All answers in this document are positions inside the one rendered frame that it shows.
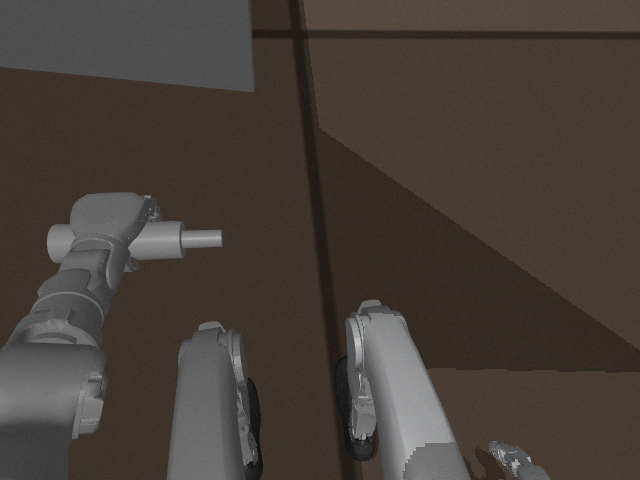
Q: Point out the left robot hand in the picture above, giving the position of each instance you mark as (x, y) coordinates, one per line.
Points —
(121, 215)

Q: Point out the left robot foot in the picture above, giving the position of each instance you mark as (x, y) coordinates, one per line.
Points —
(254, 469)

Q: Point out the left robot arm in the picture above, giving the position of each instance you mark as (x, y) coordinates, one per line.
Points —
(52, 381)

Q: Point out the right robot foot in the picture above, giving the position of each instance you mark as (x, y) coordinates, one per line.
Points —
(360, 450)

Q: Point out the bottle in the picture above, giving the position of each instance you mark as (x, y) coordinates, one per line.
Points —
(157, 240)

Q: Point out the right robot hand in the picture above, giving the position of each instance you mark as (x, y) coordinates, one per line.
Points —
(518, 462)

